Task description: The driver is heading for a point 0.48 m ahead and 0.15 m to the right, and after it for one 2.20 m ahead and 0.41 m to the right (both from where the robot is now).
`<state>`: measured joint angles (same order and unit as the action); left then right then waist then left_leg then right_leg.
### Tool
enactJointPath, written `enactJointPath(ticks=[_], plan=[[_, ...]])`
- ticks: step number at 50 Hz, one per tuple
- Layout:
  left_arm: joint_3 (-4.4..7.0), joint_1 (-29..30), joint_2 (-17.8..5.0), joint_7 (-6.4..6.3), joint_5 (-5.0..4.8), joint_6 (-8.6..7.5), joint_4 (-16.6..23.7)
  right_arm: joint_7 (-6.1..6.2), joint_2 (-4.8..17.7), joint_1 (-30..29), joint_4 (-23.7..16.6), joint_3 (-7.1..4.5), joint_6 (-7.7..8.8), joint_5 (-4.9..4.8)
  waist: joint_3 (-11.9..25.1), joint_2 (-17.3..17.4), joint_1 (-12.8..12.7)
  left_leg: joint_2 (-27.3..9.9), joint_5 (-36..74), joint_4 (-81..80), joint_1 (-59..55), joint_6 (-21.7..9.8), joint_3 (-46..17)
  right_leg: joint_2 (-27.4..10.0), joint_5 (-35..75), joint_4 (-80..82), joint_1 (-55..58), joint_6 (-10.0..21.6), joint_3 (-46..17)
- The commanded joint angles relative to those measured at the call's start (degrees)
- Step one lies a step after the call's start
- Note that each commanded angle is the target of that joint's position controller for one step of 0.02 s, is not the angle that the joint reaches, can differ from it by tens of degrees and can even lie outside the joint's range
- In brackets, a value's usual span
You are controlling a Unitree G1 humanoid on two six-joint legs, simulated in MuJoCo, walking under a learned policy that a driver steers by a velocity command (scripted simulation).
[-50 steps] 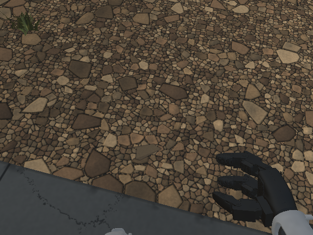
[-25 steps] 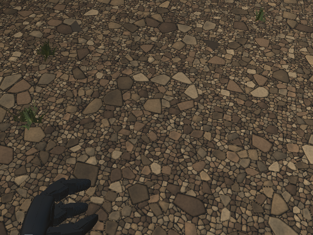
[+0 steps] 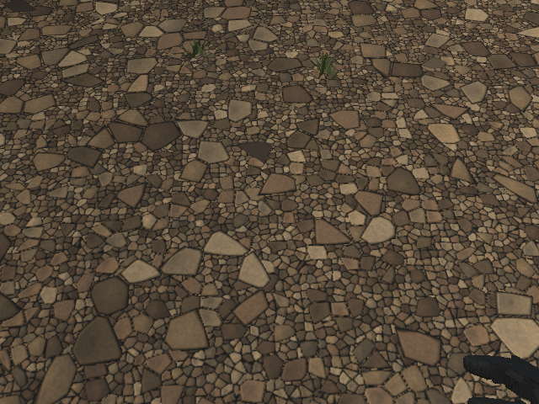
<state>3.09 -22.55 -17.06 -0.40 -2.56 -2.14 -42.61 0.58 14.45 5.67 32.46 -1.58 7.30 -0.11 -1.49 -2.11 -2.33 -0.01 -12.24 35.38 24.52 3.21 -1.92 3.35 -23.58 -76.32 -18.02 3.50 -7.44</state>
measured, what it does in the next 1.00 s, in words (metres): walks ahead, turning right: right foot, then left foot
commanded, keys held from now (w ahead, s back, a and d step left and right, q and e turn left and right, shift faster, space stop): w+e+shift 0.52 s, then w+q+shift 0.34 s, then q+shift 0.14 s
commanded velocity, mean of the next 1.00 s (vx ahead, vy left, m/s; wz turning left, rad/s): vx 0.96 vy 0.00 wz -0.43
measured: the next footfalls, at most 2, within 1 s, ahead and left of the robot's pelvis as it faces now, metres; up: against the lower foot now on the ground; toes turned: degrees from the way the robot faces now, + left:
right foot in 0.36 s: +0.47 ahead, -0.16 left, +0.00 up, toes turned -24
left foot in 0.82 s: +0.95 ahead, -0.21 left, +0.00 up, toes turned -29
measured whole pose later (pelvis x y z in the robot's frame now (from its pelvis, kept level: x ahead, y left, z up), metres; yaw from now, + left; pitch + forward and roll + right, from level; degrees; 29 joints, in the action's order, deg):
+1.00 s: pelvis +0.85 -0.22 +0.02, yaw -21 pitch -1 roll +1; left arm 0.6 -7.3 -15.4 0.6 1.3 -7.2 -38.3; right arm -2.6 16.6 21.6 40.8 -3.0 4.8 -0.3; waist -5.4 -0.3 2.5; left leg 10.0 -6.7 25.7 15.1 -7.2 -3.1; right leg 0.9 -20.4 -70.7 -26.3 1.8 -7.0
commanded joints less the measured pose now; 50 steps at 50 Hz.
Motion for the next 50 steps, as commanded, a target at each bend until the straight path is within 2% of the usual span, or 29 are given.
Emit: enactJointPath(ticks=[1, 4, 8, 11, 14, 16, 17, 18, 19, 20, 21, 22, 23, 24, 26, 30, 33, 36, 37, 39, 41, 42, 43, 44, 45, 46, 48, 49, 50], plan=[[0.29, 9.34, -2.72, 0.76, 1.13, -0.67, 10.29, 0.43, 6.72, 13.63, 2.39, -3.3, -0.9, 1.74, 2.78, 5.65, 7.32, -17.4, -4.8, -18.2, -28.25, -11.71, -22.61, -9.41, 5.65, -5.48, -29.94, -0.24, 0.68], [-0.54, 9.67, 0.94, 1.51, -0.35, 1.72, 12.29, -0.32, 4.0, 9.48, 5.7, -2.72, -0.62, 0.02, -1.87, 8.12, 2.8, -17.08, 0.01, -22.67, -18.29, -11.67, -12.68, -13.28, 2.98, -2.56, -28.63, -0.22, 0.94], [-0.8, 13.16, -0.84, 2.45, 0.95, 1.71, 13.7, 0.18, 8.66, 4.85, 6.95, -3.91, -0.13, 0.06, -5.65, 5.45, 0.49, -14.73, 8.12, -27.44, -13.2, -9.88, 2.37, -13.99, 17.23, 9.4, -27.41, -1.74, 2.88], [-0.63, 19.92, -1.84, 3.78, 1.24, 0.86, 14.31, 0.38, 12.08, 8.34, 8.72, -4.6, -0.08, 0.09, -7.11, 0.83, 3.4, -12.25, 13.17, -29.31, -16.61, -7.76, 10.61, -11.17, 27.42, 23.45, -21.76, 0.24, 8.99], [0.89, 20.55, -5.17, 4.38, 0.57, 0.46, 14.75, 0.12, 16.72, 11.13, 9.72, -5.38, -1.13, 0.03, -3.82, 5.36, 1.45, -12.67, 51.59, -21.64, -25.49, -6.37, 14.34, -4.13, 23.47, 29.47, -12.62, 3.45, 16.35], [3.35, 8.47, -9.66, 4.17, -0.3, 1.19, 12.46, 0.26, 19.53, 10.1, 8.97, -6.14, -2.47, -0.37, 3.33, 10.19, -6.47, -14.3, 74.4, -2.66, -26.65, -6.52, 14.73, 0.3, 15.18, 28.95, 1.47, 6.04, 18.41], [5.67, -6.74, -13.49, 3.75, -0.03, 1.71, 8.06, 0.41, 19.16, 6.87, 7.29, -6.05, -2.52, -0.65, 9.77, 8.26, -13.95, -13.06, 72.51, 15.3, -16.9, -5.96, 13.88, 1.1, 18.13, 33.81, 21.89, 8.97, 15.79], [7.16, -11.58, -16.34, 2.49, -0.77, 2.62, 5.35, 0.71, 12.66, 5.42, 6.44, -4.26, -1.14, -0.65, 8.31, -5.98, -14.76, -1.74, 17.67, 43.69, 1.51, -2.68, 13.46, -2.45, 22.67, 39.18, 37.65, 12.29, 6.1], [5.37, -2.15, -19.49, 2.84, 0.96, 1.06, 9.4, -0.39, 4.26, 17.25, 1.35, -0.97, 1.6, -0.29, 18.15, -20.98, 0.59, 4.91, -20.42, 60.92, 23.25, -2.01, 0.14, -16.47, -0.88, 50.71, 48.56, 25.38, -34.97], [4.88, -3.41, -13.7, 2.72, 1.59, 0.09, 11.56, -0.92, 11.55, 9.68, 0.37, -1.7, 3.83, -1.65, 23.93, -10.12, -5.62, 1.79, -12.92, 58.2, 24.24, -4.64, -8.86, -18.36, -20.37, 60.51, 46.24, 23.87, -45.1], [4.52, -3.29, -12.56, 2.78, 2.44, -1.26, 10.08, -0.65, 11.85, 2.94, -1.63, -1.92, 4.13, -3.4, 10.9, -3.17, -4.19, 0.7, -10.38, 52.94, 26.84, -4.96, -6.65, -17.89, -18.14, 64.88, 35.41, 20.47, -42.81], [3.95, -0.57, -10.87, 2.95, 2.34, -2.48, 9.58, 0.03, 10.3, 2.6, -0.91, -1.39, 3.88, -2.1, 7.23, 4.94, -0.89, -2.59, -7.94, 46.15, 23.13, -5.22, -7.18, -16.58, -11.01, 63.77, 26.35, 18.02, -37.71], [3.49, 3.44, -9.89, 2.85, 2.28, -2.79, 9.92, 0.23, 9.48, 4.17, 0.35, -1.45, 3.22, -0.42, 3.89, 6.87, 2.3, -4.19, -6.28, 41.36, 17.27, -4.48, -7.32, -13.35, -4.41, 62.4, 16.38, 16.57, -31.14], [3.1, 6.01, -8.93, 2.41, 2.78, -2.88, 10.46, -0.11, 9.86, 6.31, 1.16, -1.86, 2.06, 0.01, 2.01, 4.61, 4.75, -5.02, -5.06, 38.33, 13.12, -3.41, -7.99, -10.65, -1.33, 62.64, 9.12, 16.5, -26.87], [2.31, 6.89, -6.67, 1.58, 1.8, -2.7, 9.58, -0.19, 9.48, 5.28, 1.25, -2.06, 0.51, 0.6, -1.34, 3.13, 5.45, -5.86, -4.68, 30.62, 10.61, -1.36, -6.6, -8.04, 3.33, 64.1, 1.64, 16.03, -20.83], [1.18, 4.3, -3.89, -0.42, 1.82, -2.71, 6.01, -1.2, 3.3, -4.69, -0.78, 0.49, 0.22, 1.67, -4.34, 0.39, 0.04, -5.58, 21.66, 9.06, 3.45, 0.65, 0.68, -3.49, 14.21, 64.01, -7.19, 11.58, -4.71], [1.65, -0.51, -6.36, 0.35, 1.08, -3.65, 3.27, -1.81, 4.28, -9.75, -1.87, 0.21, 0.37, -0.53, -4.87, -1.45, -4.34, -4.22, 29.44, -0.95, 1.02, -0.94, 1.83, -7.24, 10.86, 67.0, -1.52, 10.29, -4.5], [1.72, -2.96, -6.9, 0.38, 1.49, -3.13, 0.13, -2.92, 6.02, -12.6, -2.81, -0.4, 0.22, -2.17, -7.55, -1.07, -5.01, -4.62, 23.7, -5.66, 12.08, -4.49, 1.41, -12.72, 19.73, 66.23, 15.83, 9.24, -2.41], [1.74, -2.7, -7.21, 0.37, 2.03, -2.74, -0.62, -3.48, 6.41, -11.95, -2.96, -0.66, 0.31, -2.31, -7.29, -1.15, -4.12, -4.12, 20.79, -5.87, 13.32, -5.91, 1.9, -14.36, 27.3, 64.96, 20.31, 8.38, -1.39], [1.95, -0.6, -8.71, 0.39, 4.14, -1.99, -0.92, -3.68, 9.22, -5.44, -2.17, -2.3, -0.16, -2.55, -0.81, -2.93, 0.48, 1.03, 12.75, -3.17, 7.29, -8.52, 6.0, -14.28, 58.19, 56.85, 27.64, 6.02, 2.24], [2.22, 5.27, -10.76, -0.01, 5.65, -1.1, 0.55, -2.84, 12.96, 16.19, 2.37, -4.46, -1.69, -2.79, 10.22, -4.48, 12.59, 3.57, 9.46, 0.12, -15.64, -11.07, 7.4, -13.05, 79.79, 31.42, 21.66, 3.77, 6.38], [1.37, 6.76, -8.25, -0.63, 6.24, -1.57, 2.09, -2.28, 15.81, 28.41, 5.62, -4.76, -2.62, -2.45, 16.28, 4.98, 16.25, -1.67, 1.68, 3.25, -34.44, -12.9, -4.08, -9.01, 57.04, 7.46, 5.65, 1.98, 7.18], [-0.91, -4.82, 0.37, 1.06, 2.64, -3.46, 3.24, -3.23, 17.17, 25.92, 6.28, -4.95, -1.51, -1.38, 20.91, 31.02, 5.27, -14.41, -24.18, -14.0, -49.51, -25.81, -44.3, 3.9, 0.05, -10.69, -18.92, -2.32, 2.44], [-0.72, -0.54, -5.64, 1.52, 1.16, -5.45, 3.84, -2.89, 11.11, 22.3, 4.29, -4.07, -1.67, -0.38, 18.1, 20.33, 7.84, -15.37, -29.77, -22.69, -49.42, -23.56, -54.13, 1.18, 1.18, -10.8, -24.22, -0.36, -2.97], [-0.41, 7.6, -7.8, 1.89, 0.28, -6.5, 5.79, -2.57, 9.37, 19.28, 3.05, -3.64, -1.64, 0.82, 10.64, 11.34, 8.18, -14.83, -16.37, -20.99, -41.94, -21.2, -45.58, -1.38, 3.58, -8.11, -24.69, 0.57, -3.56], [-0.76, 14.67, -6.63, 1.4, 1.98, -7.11, 7.72, -3.26, 10.71, 16.47, 2.63, -3.89, -1.46, 0.91, 4.46, -0.68, 6.61, -11.61, 3.54, -20.42, -31.53, -19.51, -38.33, -1.96, 2.44, -3.43, -21.49, 0.81, -2.21], [-0.36, 14.37, -6.11, 0.95, 3.96, -6.88, 8.43, -3.24, 11.07, 12.3, 1.94, -3.92, -0.99, 0.4, 3.47, -1.49, 1.88, -8.34, 31.17, -17.92, -23.48, -20.47, -27.93, -3.82, 1.77, 3.68, -17.92, -1.43, -1.88], [-0.26, 16.1, -5.65, 0.63, 4.71, -5.9, 8.58, -3.17, 8.32, 12.29, 2.56, -2.88, -1.16, -0.53, 2.66, -2.45, 1.55, -5.53, 35.29, -19.63, -20.71, -18.55, -24.01, -4.17, 3.19, 7.34, -16.45, -2.3, -0.5], [-0.52, 14.48, -4.99, 0.41, 4.92, -5.41, 9.06, -2.45, 9.92, 11.93, 2.94, -3.24, -1.24, -1.0, 1.95, 1.5, -0.02, -6.08, 44.58, -18.54, -18.2, -19.54, -22.96, -4.2, 2.85, 11.23, -16.59, -4.09, -0.27]])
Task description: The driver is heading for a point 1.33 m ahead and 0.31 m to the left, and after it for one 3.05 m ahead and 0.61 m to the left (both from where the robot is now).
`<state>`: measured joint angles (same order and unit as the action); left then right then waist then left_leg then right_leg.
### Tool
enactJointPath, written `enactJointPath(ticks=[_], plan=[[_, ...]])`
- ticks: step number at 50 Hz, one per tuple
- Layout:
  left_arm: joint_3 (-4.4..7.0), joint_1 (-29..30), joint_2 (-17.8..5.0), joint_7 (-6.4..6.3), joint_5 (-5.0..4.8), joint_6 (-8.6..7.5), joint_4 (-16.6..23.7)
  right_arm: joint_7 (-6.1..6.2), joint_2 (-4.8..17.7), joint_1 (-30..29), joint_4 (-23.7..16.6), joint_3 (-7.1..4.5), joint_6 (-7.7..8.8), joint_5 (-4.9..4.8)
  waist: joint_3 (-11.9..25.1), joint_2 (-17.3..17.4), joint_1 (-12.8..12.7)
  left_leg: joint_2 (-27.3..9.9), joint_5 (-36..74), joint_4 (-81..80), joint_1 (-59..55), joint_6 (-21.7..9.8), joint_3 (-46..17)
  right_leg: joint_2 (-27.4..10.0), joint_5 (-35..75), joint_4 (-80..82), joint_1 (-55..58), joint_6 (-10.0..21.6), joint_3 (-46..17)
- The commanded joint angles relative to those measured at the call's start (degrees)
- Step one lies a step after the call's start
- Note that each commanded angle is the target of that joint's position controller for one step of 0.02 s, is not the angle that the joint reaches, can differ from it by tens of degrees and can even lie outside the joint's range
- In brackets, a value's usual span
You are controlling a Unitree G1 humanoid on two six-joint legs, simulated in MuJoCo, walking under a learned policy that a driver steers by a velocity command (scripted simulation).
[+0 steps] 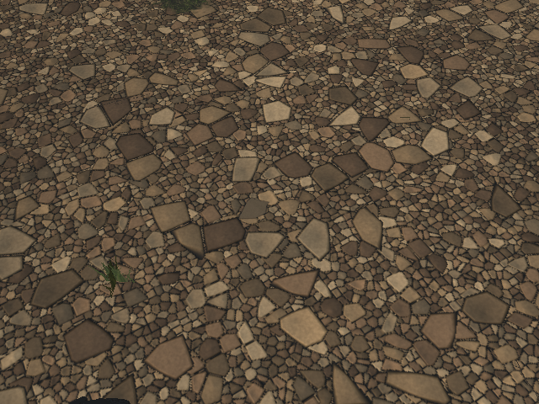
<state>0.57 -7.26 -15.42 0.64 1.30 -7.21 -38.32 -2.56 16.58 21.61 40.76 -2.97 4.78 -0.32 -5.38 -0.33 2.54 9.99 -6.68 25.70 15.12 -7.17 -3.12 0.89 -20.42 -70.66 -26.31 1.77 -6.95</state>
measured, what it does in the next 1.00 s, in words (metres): walks ahead, turning left: right foot, then left foot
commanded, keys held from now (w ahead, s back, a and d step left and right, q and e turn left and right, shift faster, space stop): q+shift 0.60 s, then shift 0.04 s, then e+shift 0.16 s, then w+e+shift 0.20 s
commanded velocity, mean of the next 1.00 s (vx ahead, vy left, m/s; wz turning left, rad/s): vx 0.20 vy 0.00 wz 0.55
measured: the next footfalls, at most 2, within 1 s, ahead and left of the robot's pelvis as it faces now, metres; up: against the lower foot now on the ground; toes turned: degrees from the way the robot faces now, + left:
right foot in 0.24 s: +0.41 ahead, -0.05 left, +0.00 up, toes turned +27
left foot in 0.74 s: +0.20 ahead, +0.13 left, +0.00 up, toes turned +41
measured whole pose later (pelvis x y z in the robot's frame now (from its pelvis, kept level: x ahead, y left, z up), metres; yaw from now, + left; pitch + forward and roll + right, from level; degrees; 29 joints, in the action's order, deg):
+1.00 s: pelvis +0.26 +0.04 +0.02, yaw +32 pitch +2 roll -1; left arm 5.9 -16.7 -18.2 0.5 -1.8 0.6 -47.8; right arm 2.3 13.8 15.9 41.0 -2.3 3.3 0.8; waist 2.8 -0.6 -0.4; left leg -3.3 -13.8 18.2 5.9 -0.4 8.4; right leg -2.6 -10.4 -63.4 -35.2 -2.0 -1.4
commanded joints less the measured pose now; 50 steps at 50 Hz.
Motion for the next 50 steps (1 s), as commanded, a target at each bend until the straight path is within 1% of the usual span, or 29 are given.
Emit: enactJointPath(ticks=[1, 3, 6, 9, 11, 12, 13, 14, 15, 16, 17, 18, 19, 21, 22, 25, 30, 34, 36, 37, 38, 39, 40, 41, 42, 43, 45, 46, 50], plan=[[1.76, -0.62, -6.37, -0.72, 1.16, 0.02, 5.26, 1.45, 8.28, -4.8, -5.12, -2.1, 0.94, -1.55, 4.64, 0.52, -5.0, -14.38, 44.25, -8.17, -5.46, -8.7, -19.32, -1.32, 0.01, 12.16, -7.45, -3.95, 0.68], [1.32, 3.97, -4.48, -0.77, 0.69, 0.42, 6.25, 3.07, 9.22, -4.53, -4.17, -2.65, -1.12, -1.26, 5.95, 0.37, -3.97, -9.06, 43.06, -6.56, 1.2, -5.08, -14.63, 3.54, 7.93, 24.36, -1.8, -5.34, 4.31], [1.44, 9.19, -3.66, -0.03, -0.19, 0.48, 7.75, 5.33, 10.69, 0.35, -1.99, -3.78, -4.23, -2.0, 10.33, 3.33, -0.6, -5.62, 30.96, -3.77, 4.25, 3.06, -16.85, 9.03, 24.84, 38.7, 8.43, -4.89, 4.77], [2.64, 11.34, -6.16, -0.26, -1.11, 0.43, 8.92, 6.45, 8.75, -1.43, -2.59, -3.91, -5.49, -1.36, 9.19, 6.93, -0.96, -5.93, 18.5, 0.5, 2.04, 5.34, -22.81, 7.65, 28.53, 44.81, 11.26, -4.7, -0.38], [3.74, 3.96, -7.89, -1.17, -0.86, 0.28, 6.97, 6.44, 7.38, -6.55, -4.96, -3.83, -5.57, -1.14, 12.27, 7.05, -5.25, -4.25, 15.01, 10.98, -0.62, 6.57, -22.79, 3.74, 33.45, 50.63, 18.45, -3.82, -2.55], [3.74, -4.1, -7.72, -1.74, -0.16, 0.49, 4.79, 5.68, 4.24, -5.8, -5.67, -2.77, -5.75, -0.66, 19.66, 1.96, -7.41, -1.78, -0.02, 25.89, 1.45, 8.12, -18.22, -3.95, 39.61, 50.52, 31.15, -0.72, -6.28], [3.18, -6.22, -7.76, -2.33, -0.39, 1.5, 5.36, 5.28, -1.07, -1.67, -6.27, -0.8, -6.05, 1.27, 23.23, -7.62, -5.16, 3.06, -36.48, 38.36, 12.37, 8.41, -11.85, -15.23, 65.48, 42.03, 42.39, 2.24, -16.94], [3.29, -5.65, -9.7, -2.14, 0.88, 2.19, 4.7, 3.77, 2.85, 13.18, -7.08, -0.95, -6.04, -1.4, 32.67, -19.44, 1.93, -1.29, -38.06, 52.84, 17.79, 9.5, -12.26, -32.75, 56.41, 42.86, 47.73, 16.67, -38.45], [3.58, 1.62, -6.73, -2.51, 0.66, 2.85, 7.69, 3.61, 9.37, 10.69, -4.35, -2.5, -6.94, -1.73, 28.07, -11.52, 0.33, -6.79, -29.76, 56.61, 19.4, 11.8, -8.53, -28.29, 36.31, 47.3, 39.63, 18.11, -36.89], [2.41, 4.29, -2.95, -2.96, 0.22, 3.72, 8.76, 3.71, 12.73, 2.42, -4.89, -3.72, -7.81, -1.59, 19.49, -4.46, -1.84, -8.18, -24.06, 55.67, 20.71, 12.81, -6.0, -21.1, 25.66, 48.86, 31.38, 14.03, -24.43], [2.15, 5.17, -3.44, -3.12, 0.13, 4.76, 8.76, 4.34, 12.75, -0.93, -5.47, -4.04, -8.6, -1.1, 16.3, -0.44, -1.63, -9.18, -20.16, 54.43, 18.97, 13.22, -4.52, -16.85, 20.11, 51.04, 24.3, 10.62, -18.99], [2.38, 6.81, -4.52, -3.02, 0.02, 5.36, 8.15, 4.77, 12.04, -2.48, -6.83, -3.93, -8.92, -0.91, 11.87, -0.92, -0.95, -10.2, -18.61, 52.04, 18.44, 13.33, -3.6, -14.48, 20.21, 52.48, 18.1, 9.88, -14.59], [2.82, 6.56, -5.55, -3.03, 0.38, 5.58, 7.01, 4.69, 9.82, -3.4, -7.56, -3.36, -8.94, -0.88, 8.97, -2.03, -0.62, -11.04, -17.65, 49.48, 16.8, 13.06, -1.94, -12.37, 22.18, 53.93, 13.14, 9.49, -9.86], [3.38, 4.04, -5.98, -2.96, 0.74, 5.55, 4.92, 4.74, 5.84, -3.77, -8.58, -2.24, -8.33, -0.99, 9.76, -3.91, -1.11, -11.89, -17.13, 45.65, 17.05, 12.8, -0.19, -12.25, 26.47, 55.27, 13.84, 11.3, -5.92], [3.66, 3.32, -6.41, -2.93, 0.75, 5.49, 4.24, 4.74, 5.56, -4.5, -9.04, -2.08, -8.17, -0.92, 10.65, -4.32, -1.4, -13.03, -16.68, 44.46, 17.98, 12.77, -0.25, -13.64, 27.41, 55.77, 15.26, 12.51, -5.16], [4.45, 2.91, -7.91, -2.91, 0.34, 5.57, 2.91, 4.53, 7.03, -7.05, -10.05, -2.34, -8.31, -0.63, 12.1, -3.88, -1.83, -15.98, -13.53, 40.75, 19.25, 12.44, -0.6, -16.9, 22.73, 57.44, 17.2, 14.38, -3.11], [5.64, 3.84, -10.8, -2.71, -0.11, 6.27, 1.63, 3.6, 7.51, -10.02, -10.81, -2.38, -8.71, -0.76, 10.93, -5.69, -2.22, -17.04, -9.89, 31.59, 14.41, 10.98, 2.16, -17.62, 15.06, 58.75, 15.16, 12.53, 4.78], [5.99, 0.48, -12.23, -1.31, -1.48, 7.04, -0.79, 2.92, 5.95, -11.3, -10.55, -1.56, -8.52, -0.16, 11.18, -5.51, -3.4, -13.26, -14.41, 17.32, 4.97, 8.33, 5.07, -17.44, 14.69, 56.18, 14.53, 11.86, 6.45], [5.14, -0.1, -10.89, -0.71, -2.9, 7.44, -2.57, 2.59, 5.29, -5.4, -7.34, -1.54, -8.25, 0.3, 11.59, -5.33, -0.61, -10.16, -8.97, 1.84, -4.72, 5.36, 6.5, -15.99, 15.95, 51.48, 12.04, 9.09, 7.27], [3.92, -3.06, -7.65, -0.03, -3.05, 7.2, -4.23, 2.65, 6.4, -3.29, -6.08, -1.66, -8.28, 0.57, 11.6, -3.14, -0.6, -12.21, -3.84, -4.67, -12.09, 3.33, 2.79, -13.38, 12.4, 47.92, 7.19, 4.6, 9.31], [1.66, -4.45, -1.75, 1.26, -0.34, 6.62, -3.44, 3.21, 9.1, -3.33, -6.38, -1.51, -8.35, 1.23, 13.55, 10.37, -3.19, -26.07, 10.4, -6.52, -19.13, -0.14, -13.64, -7.4, -5.61, 35.37, -1.14, -1.55, 14.34], [2.58, -4.12, -3.47, 1.03, -0.32, 6.57, -2.94, 3.36, 10.62, -9.39, -7.54, -1.58, -7.73, 3.13, 12.03, 13.92, -3.52, -33.84, 9.3, -7.53, -8.08, -8.6, -16.14, -4.43, -13.57, 29.45, -4.22, -4.65, 11.06], [3.84, -1.26, -8.24, 0.39, -1.51, 7.1, -3.45, 3.14, 8.61, -11.86, -7.9, -1.44, -6.42, 4.06, 9.89, 9.69, -1.33, -30.33, 5.37, -8.94, -2.46, -8.46, -11.23, -4.71, -10.46, 22.84, -0.51, -5.25, 7.03], [4.85, -2.1, -10.1, 0.13, -2.74, 7.6, -3.93, 3.16, 11.07, -10.56, -6.39, -2.61, -5.39, 3.38, 9.11, 11.56, -0.63, -27.81, -9.06, -11.83, -4.58, -6.51, -8.83, -2.74, -6.0, 15.73, -5.1, -5.06, 8.46], [5.58, -2.78, -10.94, -0.31, -3.07, 8.04, -4.76, 3.47, 11.83, -8.93, -5.43, -3.11, -4.58, 1.8, 8.6, 12.76, 0.23, -27.75, -22.76, -14.15, -7.96, -4.34, -10.33, -3.52, -3.63, 10.83, -10.63, -4.62, 6.89], [6.15, -2.06, -11.74, -0.54, -3.08, 8.33, -4.32, 3.85, 10.29, -8.74, -4.61, -2.63, -3.87, 0.65, 5.8, 13.46, 0.48, -28.64, -29.14, -16.65, -9.64, -2.77, -11.63, -4.05, -0.18, 8.56, -16.18, -4.42, 4.47], [6.31, -1.11, -10.0, -0.6, -3.73, 7.66, -3.81, 4.59, 7.0, -7.46, -3.63, -1.71, -2.22, 0.81, 3.32, 10.55, 0.05, -29.48, -29.76, -18.91, -14.54, -0.7, -10.93, -4.36, 5.59, 6.77, -23.05, -3.65, 2.21], [6.25, -1.19, -8.85, -0.56, -3.55, 7.05, -3.86, 4.94, 6.13, -6.61, -3.2, -1.66, -1.48, 0.93, 3.52, 9.54, 0.09, -29.7, -26.93, -19.0, -17.67, -0.01, -8.96, -4.88, 7.92, 6.64, -25.35, -3.42, 1.92], [5.96, -1.21, -5.84, 0.22, -3.09, 6.17, -2.97, 5.46, 5.89, -4.35, -1.67, -2.23, 0.3, 1.23, 3.4, 7.29, 0.05, -30.06, -20.64, -19.85, -20.08, 0.72, -1.28, -7.03, 12.87, 6.36, -27.49, -4.01, 2.92]])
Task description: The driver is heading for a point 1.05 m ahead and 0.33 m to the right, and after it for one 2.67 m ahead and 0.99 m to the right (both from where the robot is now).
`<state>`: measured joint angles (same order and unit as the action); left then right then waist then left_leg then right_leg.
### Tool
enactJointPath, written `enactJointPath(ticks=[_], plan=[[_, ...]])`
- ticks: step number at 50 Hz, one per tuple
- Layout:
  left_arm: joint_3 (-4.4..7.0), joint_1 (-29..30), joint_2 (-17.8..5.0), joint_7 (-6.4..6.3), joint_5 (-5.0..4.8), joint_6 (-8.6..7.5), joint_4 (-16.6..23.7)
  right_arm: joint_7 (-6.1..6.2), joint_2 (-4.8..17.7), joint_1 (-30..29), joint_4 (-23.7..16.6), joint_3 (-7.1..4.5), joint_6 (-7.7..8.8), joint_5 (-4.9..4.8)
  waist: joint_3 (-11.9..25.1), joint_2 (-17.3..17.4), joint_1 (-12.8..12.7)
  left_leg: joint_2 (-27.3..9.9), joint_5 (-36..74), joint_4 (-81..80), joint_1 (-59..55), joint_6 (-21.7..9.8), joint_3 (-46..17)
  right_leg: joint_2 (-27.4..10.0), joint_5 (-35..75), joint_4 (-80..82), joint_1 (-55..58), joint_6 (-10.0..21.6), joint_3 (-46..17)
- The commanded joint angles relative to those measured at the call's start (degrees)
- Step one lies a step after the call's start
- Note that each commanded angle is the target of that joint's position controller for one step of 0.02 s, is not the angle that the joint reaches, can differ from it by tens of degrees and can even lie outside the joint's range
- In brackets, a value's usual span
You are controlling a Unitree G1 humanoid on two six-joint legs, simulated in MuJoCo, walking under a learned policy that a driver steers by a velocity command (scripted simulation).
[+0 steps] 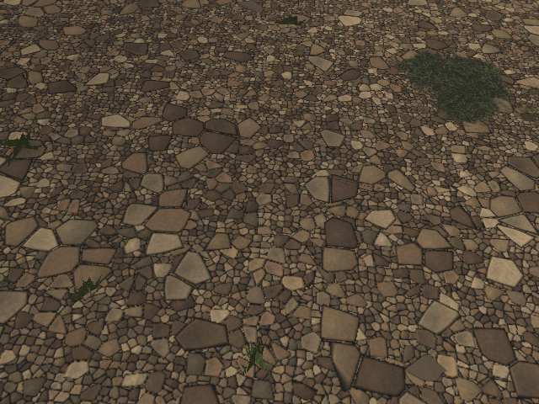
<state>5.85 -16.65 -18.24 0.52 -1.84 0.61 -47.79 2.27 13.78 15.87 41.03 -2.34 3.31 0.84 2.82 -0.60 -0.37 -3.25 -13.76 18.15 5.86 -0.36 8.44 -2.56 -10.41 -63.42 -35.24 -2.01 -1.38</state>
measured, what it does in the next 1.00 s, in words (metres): walks ahead, turning right: right foot, then left foot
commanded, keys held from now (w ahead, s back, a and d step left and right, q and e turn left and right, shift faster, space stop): w+e+shift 0.56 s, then w+q+shift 0.44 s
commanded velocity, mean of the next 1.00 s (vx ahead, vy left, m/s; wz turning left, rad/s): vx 0.90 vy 0.00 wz -0.42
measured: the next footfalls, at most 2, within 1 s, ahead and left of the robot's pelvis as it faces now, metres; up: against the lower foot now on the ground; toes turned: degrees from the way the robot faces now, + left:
right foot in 0.36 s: +0.29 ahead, -0.25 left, +0.00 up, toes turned -25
left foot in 0.84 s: +0.77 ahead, -0.39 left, +0.00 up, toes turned -31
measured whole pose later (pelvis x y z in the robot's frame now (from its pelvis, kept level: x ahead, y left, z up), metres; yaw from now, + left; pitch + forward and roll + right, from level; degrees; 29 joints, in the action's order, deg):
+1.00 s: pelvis +0.68 -0.38 -0.02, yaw -24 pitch -1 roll +2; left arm -0.2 -10.7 -13.4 0.9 0.4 -7.9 -41.1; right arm -2.4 16.6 22.2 43.7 -4.0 5.4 0.0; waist -3.4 0.0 2.6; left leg 11.8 -9.3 26.6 15.9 -8.4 -0.5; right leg 1.2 -17.4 -74.7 -23.3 3.7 -7.2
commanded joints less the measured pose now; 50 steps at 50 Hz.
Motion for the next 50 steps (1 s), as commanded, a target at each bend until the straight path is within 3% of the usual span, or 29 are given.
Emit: enactJointPath(ticks=[1, 6, 13, 15, 16, 17, 18, 19, 20, 21, 22, 23, 25, 28, 30, 32, 36, 38, 40, 41, 42, 43, 44, 45, 46, 47, 48, 49, 50], plan=[[0.51, 8.16, -2.42, 0.58, 0.02, -1.52, 7.0, 0.53, 8.91, 1.58, -1.58, -3.05, 1.9, 0.12, -5.48, 7.25, 2.73, -17.01, -12.8, -12.68, -10.12, -6.33, -11.34, -4.08, 3.52, -0.63, -18.76, -0.49, -2.37], [-0.68, 9.83, -0.43, 1.77, -0.17, -0.88, 9.68, -0.28, 10.16, 1.96, -0.18, -3.95, 1.83, 0.07, -9.55, 5.81, 2.03, -17.61, -8.85, -13.98, -7.76, -6.76, -3.06, -6.31, 6.76, 2.64, -19.15, 0.5, -0.03], [-2.12, 14.04, -0.45, 3.56, -1.09, -1.12, 12.6, -2.03, 13.06, 0.87, 1.31, -5.31, 0.52, -1.02, -13.49, 3.8, 1.18, -15.98, 5.51, -12.27, -11.34, -4.65, 9.77, -7.06, 2.54, 13.41, -11.29, 7.33, 6.77], [-0.91, 8.86, -3.41, 3.02, -1.47, -0.82, 11.93, -2.57, 16.03, -0.56, 1.05, -6.06, -0.19, -2.11, -8.88, 6.75, -2.58, -15.2, 38.32, -2.07, -10.43, -4.25, 12.21, -1.27, -3.71, 13.06, 2.34, 9.7, 13.07], [0.67, 1.65, -6.48, 2.62, -2.1, -0.51, 10.75, -2.88, 17.5, -1.51, 0.88, -6.28, -0.53, -2.77, -4.05, 8.38, -7.14, -15.03, 54.26, 9.25, -9.08, -3.98, 12.59, 2.71, -7.13, 12.54, 13.11, 11.35, 15.1], [3.25, -10.27, -11.01, 2.09, -2.32, -0.4, 7.85, -3.11, 17.98, -3.45, 0.24, -6.19, -0.57, -3.55, 2.69, 6.99, -14.06, -13.27, 58.75, 26.02, -1.54, -2.46, 12.76, 6.59, -3.94, 17.94, 32.52, 14.29, 14.78], [5.26, -18.95, -15.83, 1.24, -2.17, 0.36, 3.4, -2.67, 11.15, -3.32, -0.7, -3.94, 0.44, -1.86, 2.43, -3.3, -15.25, -8.63, 20.97, 48.83, 17.96, 1.19, 9.11, 5.42, -4.84, 20.8, 49.25, 15.76, 4.3], [5.42, -12.65, -21.98, 1.35, -1.4, -0.29, 5.49, -2.5, 2.06, 1.14, -6.02, -1.31, 3.21, -1.3, 7.7, -22.97, -3.82, 4.19, -20.24, 71.01, 40.3, 3.79, -0.91, -6.98, -31.13, 38.76, 58.58, 26.95, -35.08], [3.04, -11.95, -15.39, 2.41, -0.33, -2.72, 8.9, -1.79, 8.62, -7.09, -8.25, -1.66, 5.85, -2.45, 13.39, -9.35, -7.85, 3.34, -16.6, 72.75, 43.22, 1.61, -15.18, -12.61, -40.34, 51.1, 56.77, 25.41, -50.35], [2.12, -12.14, -11.77, 2.8, 0.33, -4.22, 8.01, -1.47, 11.14, -13.29, -10.15, -2.4, 6.92, -4.73, 5.14, -4.3, -7.94, 2.28, -10.69, 70.23, 47.47, -0.38, -14.51, -13.79, -36.03, 53.95, 51.89, 22.63, -48.29], [1.49, -10.92, -10.69, 2.87, 0.71, -5.19, 7.57, -1.12, 9.18, -12.03, -9.28, -1.78, 7.51, -3.79, 1.72, -0.14, -4.86, -0.2, -7.61, 66.14, 45.74, -1.64, -15.2, -13.27, -30.7, 52.38, 44.27, 21.82, -44.26], [0.64, -6.63, -8.04, 2.75, 0.93, -5.55, 8.25, -0.92, 8.57, -10.14, -8.19, -1.74, 7.46, -1.88, -0.04, 1.91, -1.78, -2.46, -4.28, 61.46, 40.52, -1.96, -16.39, -10.91, -24.63, 49.84, 35.58, 20.77, -38.17], [-0.26, -1.01, -5.8, 2.01, 1.43, -5.76, 10.82, -1.78, 8.87, -5.74, -6.73, -2.39, 5.72, -1.06, -2.57, -0.87, 2.49, -3.98, -0.1, 55.0, 33.7, -0.99, -17.08, -5.61, -20.02, 50.63, 25.31, 20.15, -29.16], [-0.8, -3.13, -4.87, 0.08, 0.3, -6.1, 10.54, -2.03, 8.53, -12.19, -8.4, -2.21, 4.22, 0.11, -8.01, 0.5, 0.9, -2.51, 6.08, 41.15, 31.88, 2.36, -13.29, -1.73, -7.14, 53.88, 18.36, 19.31, -20.46], [-1.78, -4.88, -2.29, -1.36, 0.79, -5.79, 8.71, -2.89, 5.5, -16.89, -9.19, -1.06, 4.4, 0.22, -9.2, -2.02, -0.97, -0.69, 17.96, 28.55, 30.49, 3.68, -9.42, 1.52, 3.95, 52.78, 18.16, 16.65, -11.8], [-2.08, -8.32, -1.85, -1.64, 0.89, -5.75, 6.92, -3.97, 2.79, -21.34, -9.5, 0.01, 4.85, -0.37, -8.98, -4.19, -4.55, 1.03, 28.49, 18.93, 25.33, 3.2, -6.06, 1.37, 5.49, 55.04, 17.69, 14.74, -8.59], [-1.97, -12.73, -3.48, -1.47, 0.68, -5.94, 2.83, -5.49, 4.32, -27.92, -11.61, -0.49, 5.22, -2.82, -11.37, -5.23, -7.5, 2.12, 30.09, 8.06, 30.2, -0.86, -5.02, -4.19, 12.36, 56.7, 32.25, 12.97, -7.22], [-1.83, -12.39, -4.65, -1.88, 1.56, -5.61, 1.52, -6.36, 6.06, -26.43, -11.9, -1.27, 5.55, -3.34, -8.99, -6.04, -5.43, 4.56, 26.26, 6.82, 30.4, -3.69, -3.37, -6.18, 32.53, 52.71, 41.28, 10.39, -4.38], [-1.15, -10.92, -7.33, -2.43, 4.16, -4.98, 1.58, -6.38, 9.38, -18.88, -10.93, -2.86, 4.94, -4.26, -1.67, -9.09, -0.1, 9.21, 18.66, 11.3, 23.85, -5.62, -0.48, -7.27, 64.03, 41.99, 48.39, 8.27, -1.93], [-0.81, -8.6, -8.19, -2.61, 5.54, -4.54, 2.19, -5.88, 11.74, -8.64, -8.36, -3.92, 4.06, -4.78, 3.4, -10.2, 5.14, 10.4, 15.48, 14.8, 14.73, -6.63, -0.29, -7.64, 75.89, 31.32, 47.85, 7.83, -1.25], [-0.47, -2.02, -9.84, -2.59, 5.89, -4.13, 3.85, -5.18, 13.05, 6.49, -4.47, -4.45, 2.96, -4.75, 8.16, -8.58, 13.26, 7.87, 17.87, 13.68, -0.55, -8.1, -3.0, -7.06, 79.59, 14.61, 40.57, 6.84, 1.02], [-1.67, 3.1, -6.0, -2.51, 6.88, -4.49, 6.31, -4.41, 13.55, 18.9, -0.76, -3.82, 1.59, -3.7, 13.27, 2.78, 16.48, 2.28, 8.47, 20.71, -19.84, -9.46, -13.78, -1.73, 42.16, -10.63, 22.14, 6.43, 0.68], [-4.0, -10.63, 2.27, -1.06, 2.08, -5.91, 7.59, -5.47, 15.78, 17.27, 0.45, -4.18, 3.24, -2.16, 19.63, 29.18, 4.99, -12.85, -17.82, 8.03, -39.29, -25.73, -55.57, 10.0, -19.23, -31.08, -5.98, 0.05, -7.17], [-3.96, -5.59, -3.92, 0.09, 0.09, -8.26, 8.13, -4.47, 8.97, 13.79, -1.42, -3.68, 2.83, -0.99, 16.49, 15.91, 8.62, -11.45, -31.65, -2.52, -37.02, -22.33, -63.11, 6.56, -12.41, -28.39, -11.28, 3.85, -10.72], [-3.61, 2.45, -6.02, 0.67, -0.75, -9.56, 10.39, -3.95, 8.06, 11.2, -2.12, -3.22, 2.93, -0.13, 8.28, 8.11, 7.93, -10.68, -24.61, -3.44, -27.99, -19.58, -56.01, 4.14, -9.36, -24.35, -11.78, 5.36, -11.07], [-4.18, 6.73, -4.49, 0.67, 0.76, -10.46, 11.77, -4.56, 7.97, 8.54, -2.25, -3.0, 3.18, -0.18, 2.61, -4.22, 4.93, -8.15, -16.98, -5.57, -16.4, -17.93, -51.75, 2.86, -7.54, -18.05, -7.74, 6.97, -9.51], [-4.15, 7.87, -3.41, 0.56, 2.19, -10.78, 11.92, -4.77, 8.22, 5.8, -2.56, -2.86, 3.63, -0.42, -1.01, -6.25, 2.1, -5.54, -10.4, -6.02, -8.34, -18.4, -47.17, 1.78, -6.64, -12.42, -5.18, 6.78, -9.5], [-4.17, 6.8, -2.59, 0.6, 2.66, -10.48, 11.89, -4.63, 7.9, 3.94, -3.02, -2.54, 3.61, -0.28, -3.58, -4.99, -0.43, -2.82, -6.39, -7.49, -2.14, -18.73, -43.2, 0.87, -6.35, -9.91, -2.62, 6.21, -9.5], [-4.13, 6.03, -2.6, 0.27, 2.85, -10.09, 11.91, -4.54, 7.53, 3.29, -2.94, -2.43, 3.48, -1.23, -5.24, -2.87, -1.51, -1.2, -2.19, -7.95, 1.45, -19.08, -40.47, 0.27, -6.47, -6.74, -2.01, 4.96, -8.52]])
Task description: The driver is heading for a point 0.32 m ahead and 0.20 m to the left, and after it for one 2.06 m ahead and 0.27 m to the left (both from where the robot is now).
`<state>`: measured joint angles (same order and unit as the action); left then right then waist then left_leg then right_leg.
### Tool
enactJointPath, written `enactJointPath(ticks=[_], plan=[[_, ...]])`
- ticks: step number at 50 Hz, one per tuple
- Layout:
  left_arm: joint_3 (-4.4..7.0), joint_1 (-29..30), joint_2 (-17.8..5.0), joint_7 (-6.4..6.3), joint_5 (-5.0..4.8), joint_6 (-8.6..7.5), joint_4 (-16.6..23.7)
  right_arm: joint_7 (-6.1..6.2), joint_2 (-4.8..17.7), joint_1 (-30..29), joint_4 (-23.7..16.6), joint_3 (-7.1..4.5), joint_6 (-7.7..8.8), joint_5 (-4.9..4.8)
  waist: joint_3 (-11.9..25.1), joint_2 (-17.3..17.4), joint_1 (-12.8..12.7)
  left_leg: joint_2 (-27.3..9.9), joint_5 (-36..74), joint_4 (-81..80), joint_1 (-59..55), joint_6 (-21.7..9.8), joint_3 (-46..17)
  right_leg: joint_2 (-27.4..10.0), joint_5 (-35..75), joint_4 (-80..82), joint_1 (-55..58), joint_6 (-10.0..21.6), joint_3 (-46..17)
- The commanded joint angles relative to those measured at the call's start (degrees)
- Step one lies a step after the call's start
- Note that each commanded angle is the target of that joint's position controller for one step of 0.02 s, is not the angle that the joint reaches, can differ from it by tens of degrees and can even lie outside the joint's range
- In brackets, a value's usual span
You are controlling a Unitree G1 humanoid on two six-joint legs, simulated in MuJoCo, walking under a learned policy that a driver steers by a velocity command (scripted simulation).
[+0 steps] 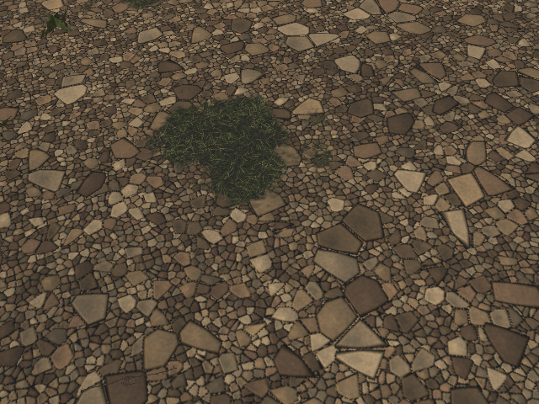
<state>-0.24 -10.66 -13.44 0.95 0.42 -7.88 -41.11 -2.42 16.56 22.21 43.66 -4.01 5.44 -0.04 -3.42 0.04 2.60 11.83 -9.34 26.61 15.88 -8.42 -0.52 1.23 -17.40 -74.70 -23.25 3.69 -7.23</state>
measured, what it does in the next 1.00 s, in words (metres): walks ahead, turning left: right foot, then left foot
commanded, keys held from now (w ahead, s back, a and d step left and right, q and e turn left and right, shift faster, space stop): w+q+shift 0.54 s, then w+e+shift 0.46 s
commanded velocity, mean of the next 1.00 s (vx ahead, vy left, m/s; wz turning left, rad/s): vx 1.00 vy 0.00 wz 0.40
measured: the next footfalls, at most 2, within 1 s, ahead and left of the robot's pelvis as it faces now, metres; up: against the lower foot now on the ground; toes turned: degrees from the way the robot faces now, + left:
right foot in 0.28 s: +0.52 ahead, -0.15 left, +0.00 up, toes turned +23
left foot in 0.74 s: +0.77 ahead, +0.31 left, +0.00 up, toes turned +35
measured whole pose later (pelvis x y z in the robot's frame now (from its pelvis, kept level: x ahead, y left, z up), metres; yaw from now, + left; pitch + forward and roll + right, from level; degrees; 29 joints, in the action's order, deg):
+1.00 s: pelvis +0.84 +0.22 +0.01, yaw +23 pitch -2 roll +4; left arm 3.1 -12.1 -18.1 0.2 -2.7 -1.7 -43.6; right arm -1.2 16.2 23.7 47.1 -4.7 5.7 1.1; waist -1.4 -2.6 3.4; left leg 1.7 -17.8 20.2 0.6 -0.5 12.3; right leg -8.9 -8.3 -68.7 -43.1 1.3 -2.5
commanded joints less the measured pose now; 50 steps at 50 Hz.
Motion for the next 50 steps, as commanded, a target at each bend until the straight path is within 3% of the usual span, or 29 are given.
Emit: enactJointPath(ticks=[1, 4, 6, 10, 11, 13, 14, 15, 16, 17, 18, 19, 20, 21, 23, 27, 30, 33, 35, 36, 37, 38, 39, 40, 41, 42, 44, 46, 50], plan=[[2.0, -0.38, -7.2, -0.5, 0.76, -1.23, 5.58, 0.5, 4.5, -3.01, -5.33, -0.62, 1.23, -1.15, -0.2, -2.79, -5.39, -15.58, -5.01, -16.69, -5.76, -11.1, -29.48, -4.43, 0.35, 8.11, -14.2, -2.13, -1.93], [1.06, 10.54, -5.41, -0.86, 1.7, -1.14, 10.28, 2.04, 5.42, -1.27, -4.63, -0.81, 0.94, -2.13, -5.44, -1.47, -2.11, -11.81, 1.3, -18.58, 7.28, -9.13, -22.92, -3.43, 11.34, 26.8, -9.1, -5.52, 2.84], [0.64, 15.81, -2.81, -0.48, 1.61, -1.41, 12.42, 2.48, 6.27, 1.34, -3.2, -1.22, 0.4, -2.28, -4.43, 0.74, 0.92, -9.82, 1.01, -18.39, 14.04, -5.55, -20.47, -0.58, 24.64, 37.35, 1.86, -6.16, 4.78], [3.1, 18.77, -6.35, -1.09, -1.33, -1.26, 14.3, 2.47, 4.58, 5.78, -0.6, -0.91, -0.11, -3.01, -0.09, 3.34, 2.23, -10.88, 2.01, -13.64, 1.53, -2.05, -23.72, 1.61, 26.61, 47.57, 7.04, -6.56, 2.37], [3.7, 18.55, -7.74, -1.28, -1.83, -1.62, 14.7, 2.72, 5.44, 6.03, -0.28, -1.55, -0.52, -3.2, -0.32, 7.26, 1.8, -12.47, 6.15, -8.67, -0.86, -1.62, -26.62, 1.15, 24.26, 48.62, 8.38, -6.02, 0.7], [6.38, 6.53, -12.56, -1.67, -2.47, -2.17, 13.07, 2.72, 6.95, 3.24, -1.03, -2.03, -1.59, -2.14, 8.44, 7.62, -6.37, -11.27, 25.69, 7.85, -6.92, 1.63, -24.18, 0.12, 17.93, 48.64, 19.14, -3.71, 1.49], [7.0, -8.7, -13.64, -2.31, -2.8, -1.44, 10.53, 2.59, 5.38, -0.25, -3.49, -1.32, -2.09, -0.07, 19.49, 7.07, -13.52, -10.89, 21.35, 24.63, 1.46, 3.15, -21.84, -7.2, 9.59, 41.32, 37.65, -0.78, -3.14], [7.46, -15.97, -18.22, -1.7, -1.0, -0.82, 7.98, 2.16, -3.41, 10.5, -4.7, 1.48, -1.56, -1.74, 31.94, -18.27, -8.29, -3.56, -18.87, 47.69, 22.71, 5.97, -15.05, -25.4, -9.14, 46.05, 61.45, 10.3, -33.99], [7.22, -16.67, -15.18, -0.67, -1.6, -0.34, 6.83, 2.78, 0.12, 10.04, -5.6, 2.38, -1.81, -4.22, 33.04, -24.83, -9.05, -9.85, -20.51, 57.32, 31.03, 5.69, -11.79, -27.52, -30.4, 53.85, 60.56, 9.98, -48.38], [6.42, -12.87, -10.48, -1.23, -1.45, 0.48, 7.74, 3.29, 4.11, 2.67, -5.93, 1.29, -2.1, -3.98, 21.52, -17.34, -11.02, -12.39, -15.24, 58.28, 35.28, 5.56, -9.12, -23.58, -28.5, 56.13, 52.1, 6.85, -39.04], [5.96, -10.18, -9.4, -1.52, -0.62, 1.21, 6.75, 3.24, 5.69, -3.07, -6.96, 0.84, -2.17, -2.56, 12.62, -7.19, -10.75, -14.34, -11.53, 56.34, 34.98, 5.59, -6.63, -21.18, -15.58, 56.78, 42.17, 4.98, -28.36], [5.81, -9.04, -9.09, -1.49, 0.6, 1.56, 5.47, 2.78, 5.03, -7.61, -8.51, 0.75, -1.95, -1.08, 6.93, -1.9, -9.7, -16.28, -9.55, 54.24, 33.15, 5.27, -5.82, -19.54, -4.61, 57.73, 33.31, 4.8, -21.63], [5.42, -7.86, -8.0, -1.48, 1.4, 1.39, 4.41, 2.13, 3.7, -8.34, -9.39, 0.6, -2.29, -1.22, 4.5, -2.42, -7.54, -18.41, -8.71, 52.27, 30.01, 5.01, -6.27, -17.92, 2.11, 58.72, 27.18, 4.74, -16.03], [4.91, -6.06, -6.13, -1.22, 1.11, 1.27, 3.28, 1.84, 2.23, -7.74, -9.96, 0.67, -3.05, -2.18, 3.16, -3.65, -5.53, -19.71, -8.79, 51.95, 29.17, 4.76, -6.04, -16.63, 2.18, 60.51, 23.56, 4.63, -12.38], [4.64, -3.47, -4.6, -0.72, -0.67, 0.97, 1.58, 1.39, 0.38, -7.98, -11.4, 1.19, -4.54, -3.09, 0.54, -5.4, -3.1, -22.31, -9.41, 50.24, 30.29, 4.97, -5.91, -16.81, 5.73, 62.77, 18.58, 4.59, -6.06], [5.55, -0.24, -8.92, -1.13, -0.19, 0.44, 0.5, 0.48, 1.63, -11.85, -13.19, 1.63, -4.36, -1.81, -3.59, -2.54, -1.34, -22.35, 5.03, 39.98, 29.57, 6.59, -3.77, -14.51, 15.02, 67.25, 12.66, 3.44, 7.88], [5.51, -9.06, -11.2, -0.66, -0.5, -0.06, -2.97, -0.48, -0.01, -20.26, -14.94, 2.8, -2.79, -1.35, -6.76, 3.26, -5.01, -18.06, 13.15, 23.79, 22.96, 4.01, -0.82, -13.6, 18.64, 71.76, 12.6, 4.04, 11.29], [5.48, -13.78, -14.87, -0.53, -1.91, 1.43, -5.84, -1.75, 2.41, -26.83, -17.46, 2.16, -1.17, -1.51, -7.6, 0.96, -4.41, -12.75, 8.32, 12.02, 19.42, 2.0, 4.9, -15.66, 42.17, 69.72, 22.43, 5.04, 12.04], [5.5, -14.89, -18.2, -0.96, -1.63, 2.42, -7.52, -1.4, 6.48, -20.51, -17.04, 0.19, -1.21, -1.28, -0.37, -5.27, 1.7, -9.96, 2.66, 10.54, 8.88, 0.2, 5.43, -18.09, 68.57, 57.87, 28.57, 4.99, 10.68], [5.31, -13.7, -18.93, -1.2, -1.15, 3.02, -8.18, -0.46, 9.76, -9.24, -14.44, -1.56, -1.68, -1.45, 6.51, -7.54, 8.66, -9.07, 3.14, 8.8, -5.82, -1.19, 4.89, -17.31, 74.34, 45.55, 25.56, 4.06, 10.89], [4.5, -11.55, -17.62, -1.46, -0.93, 2.84, -7.45, 0.95, 12.53, 4.04, -10.82, -3.06, -2.53, -1.31, 12.88, -7.44, 15.79, -13.48, 3.9, 9.99, -27.71, -1.43, -0.15, -14.0, 62.81, 28.2, 10.86, 1.98, 10.72], [1.28, -22.38, -4.58, -0.51, -0.7, 1.9, -5.19, 1.57, 18.97, 5.47, -9.5, -3.65, -1.84, 0.75, 24.91, 11.74, 5.48, -32.14, -13.8, 7.89, -50.44, -7.18, -29.41, -3.03, -2.39, 1.72, -11.41, -0.48, 7.07], [1.91, -19.44, -9.59, -0.43, -3.3, 0.15, -5.9, 1.44, 13.71, 9.06, -9.81, -2.82, -1.19, 1.19, 35.7, 10.61, 9.35, -35.21, -28.48, -3.84, -49.14, -8.08, -45.96, -1.66, -8.87, -6.58, -13.67, 0.58, -2.85], [3.33, -9.9, -12.14, -0.84, -5.64, -0.01, -2.84, 1.23, 10.24, 6.21, -8.27, -1.72, -0.5, 1.17, 21.24, 7.51, 9.4, -32.92, -28.02, -7.84, -40.74, -5.29, -38.7, -3.54, -5.77, -8.58, -20.85, 0.1, -1.76], [2.81, -6.8, -9.93, -1.16, -5.31, 0.03, -1.3, 1.12, 8.77, 2.79, -6.91, -1.39, -0.08, 0.56, 11.77, 4.31, 6.76, -32.0, -20.19, -9.41, -30.99, -4.37, -30.79, -6.1, -2.14, -6.35, -23.11, -0.38, -0.34], [2.83, -5.61, -8.68, -1.33, -3.65, 0.61, -1.45, 1.01, 6.67, -0.68, -6.06, -0.97, 0.36, 0.98, 7.17, 1.82, 3.8, -30.7, -13.05, -10.46, -21.99, -3.46, -24.09, -8.56, 0.7, -4.14, -20.98, -0.81, 0.39], [3.09, -10.76, -6.02, -0.87, -3.41, 3.47, -3.04, 0.55, 1.58, -5.09, -5.1, -0.07, 1.47, 1.93, 5.16, 3.97, -1.78, -28.71, -6.89, -13.6, -11.02, -2.52, -14.41, -11.81, 4.71, -2.64, -13.54, -1.07, -0.26], [3.09, -10.4, -3.95, -0.78, -3.69, 6.03, -3.31, 0.4, -0.07, -9.09, -3.69, 0.0, 1.73, 0.5, 0.76, 3.1, -4.05, -27.25, -2.28, -17.46, -5.98, -0.38, -4.78, -13.28, 3.53, -0.59, -14.4, -1.33, 0.17], [2.82, -4.07, -3.81, -0.27, -2.62, 6.62, 0.06, 1.89, 2.69, -10.95, -2.82, -0.7, 2.08, 1.52, -5.21, 2.81, -5.16, -23.85, 6.16, -20.58, -2.14, 0.71, 8.83, -12.44, 16.51, 9.42, -18.51, -2.74, 2.84]])
Velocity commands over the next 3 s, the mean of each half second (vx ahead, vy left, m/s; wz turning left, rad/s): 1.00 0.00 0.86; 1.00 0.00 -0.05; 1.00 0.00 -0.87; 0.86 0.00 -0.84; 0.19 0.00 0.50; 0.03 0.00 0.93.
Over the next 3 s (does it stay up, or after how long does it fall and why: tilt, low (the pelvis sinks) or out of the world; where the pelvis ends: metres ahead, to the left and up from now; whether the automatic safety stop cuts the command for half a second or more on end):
stays up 1.90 0.23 0.01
